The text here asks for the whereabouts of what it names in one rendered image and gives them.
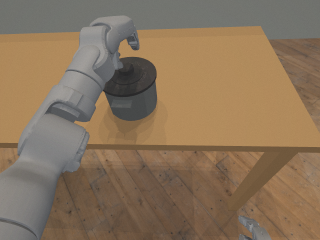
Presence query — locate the table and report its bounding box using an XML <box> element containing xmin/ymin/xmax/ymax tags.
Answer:
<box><xmin>0</xmin><ymin>26</ymin><xmax>320</xmax><ymax>211</ymax></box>

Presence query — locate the robot left hand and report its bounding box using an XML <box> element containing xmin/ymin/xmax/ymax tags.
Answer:
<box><xmin>89</xmin><ymin>15</ymin><xmax>140</xmax><ymax>70</ymax></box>

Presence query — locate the robot left forearm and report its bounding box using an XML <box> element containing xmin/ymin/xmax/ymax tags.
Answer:
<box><xmin>17</xmin><ymin>21</ymin><xmax>120</xmax><ymax>156</ymax></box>

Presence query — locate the robot left upper arm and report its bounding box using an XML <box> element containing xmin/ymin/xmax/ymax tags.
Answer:
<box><xmin>0</xmin><ymin>111</ymin><xmax>90</xmax><ymax>240</ymax></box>

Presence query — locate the robot right hand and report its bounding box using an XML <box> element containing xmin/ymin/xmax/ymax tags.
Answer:
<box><xmin>238</xmin><ymin>215</ymin><xmax>272</xmax><ymax>240</ymax></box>

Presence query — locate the pot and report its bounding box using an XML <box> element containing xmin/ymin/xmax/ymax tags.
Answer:
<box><xmin>104</xmin><ymin>81</ymin><xmax>157</xmax><ymax>121</ymax></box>

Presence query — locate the knob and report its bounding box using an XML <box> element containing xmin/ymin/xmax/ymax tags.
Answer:
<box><xmin>118</xmin><ymin>62</ymin><xmax>134</xmax><ymax>76</ymax></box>

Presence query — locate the lid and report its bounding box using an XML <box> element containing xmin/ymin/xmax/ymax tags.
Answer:
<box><xmin>103</xmin><ymin>57</ymin><xmax>157</xmax><ymax>97</ymax></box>

